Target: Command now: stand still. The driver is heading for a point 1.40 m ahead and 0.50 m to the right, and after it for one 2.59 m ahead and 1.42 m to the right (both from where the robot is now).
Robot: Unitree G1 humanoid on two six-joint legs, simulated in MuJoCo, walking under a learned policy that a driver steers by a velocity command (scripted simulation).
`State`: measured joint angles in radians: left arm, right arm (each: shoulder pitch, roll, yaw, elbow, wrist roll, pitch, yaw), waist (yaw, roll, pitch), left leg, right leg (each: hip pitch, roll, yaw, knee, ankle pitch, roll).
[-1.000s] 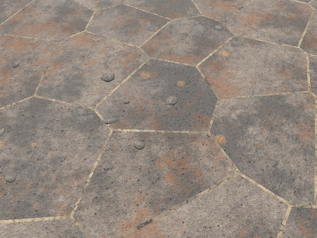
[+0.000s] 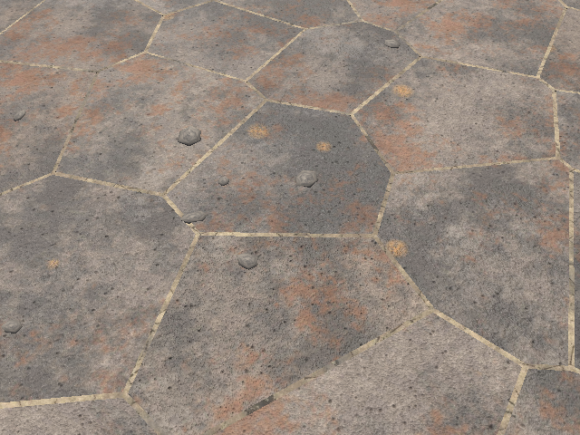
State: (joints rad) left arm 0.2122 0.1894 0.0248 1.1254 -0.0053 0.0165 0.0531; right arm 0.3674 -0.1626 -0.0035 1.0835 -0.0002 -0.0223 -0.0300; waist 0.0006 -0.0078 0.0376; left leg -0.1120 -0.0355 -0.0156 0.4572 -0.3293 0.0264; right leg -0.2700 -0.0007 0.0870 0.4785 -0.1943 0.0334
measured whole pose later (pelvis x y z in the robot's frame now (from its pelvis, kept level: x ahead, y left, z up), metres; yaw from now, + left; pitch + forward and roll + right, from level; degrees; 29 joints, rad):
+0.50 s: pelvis +0.08 -0.05 +0.00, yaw +0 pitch +2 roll +0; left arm 0.16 0.24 0.05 1.01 -0.05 -0.11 -0.01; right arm 0.49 -0.24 -0.05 1.02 0.03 -0.08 -0.02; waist -0.04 0.05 -0.02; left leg 0.01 0.06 -0.04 0.36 -0.41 0.00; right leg -0.39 -0.05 -0.07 0.62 -0.28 -0.02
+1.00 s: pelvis +0.42 -0.07 -0.04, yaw +0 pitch +3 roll +1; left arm 0.58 0.20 0.00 1.05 0.02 -0.09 0.02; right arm -0.07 -0.22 -0.01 0.67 0.05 -0.12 0.07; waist 0.07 0.00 0.03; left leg -0.69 0.00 0.09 0.55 0.04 0.12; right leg 0.35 -0.02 -0.05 0.13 -0.48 -0.01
